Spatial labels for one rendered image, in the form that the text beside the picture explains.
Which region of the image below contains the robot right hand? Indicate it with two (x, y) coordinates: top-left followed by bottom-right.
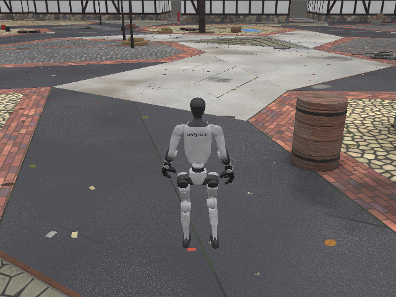
(220, 171), (234, 184)

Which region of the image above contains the right robot foot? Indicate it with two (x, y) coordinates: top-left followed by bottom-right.
(210, 234), (219, 249)

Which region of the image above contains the left robot forearm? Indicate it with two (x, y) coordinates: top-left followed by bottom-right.
(163, 148), (174, 169)

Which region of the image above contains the robot right upper arm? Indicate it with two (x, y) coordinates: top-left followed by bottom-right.
(211, 124), (227, 159)

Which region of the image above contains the robot right shin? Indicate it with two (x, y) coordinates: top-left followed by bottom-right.
(209, 198), (218, 240)

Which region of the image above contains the right robot forearm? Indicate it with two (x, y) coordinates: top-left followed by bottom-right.
(221, 149), (233, 173)

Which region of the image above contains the robot left upper arm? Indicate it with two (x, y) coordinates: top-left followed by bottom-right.
(167, 124), (185, 158)

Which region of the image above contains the robot left hand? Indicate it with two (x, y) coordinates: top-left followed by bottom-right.
(161, 166), (176, 178)

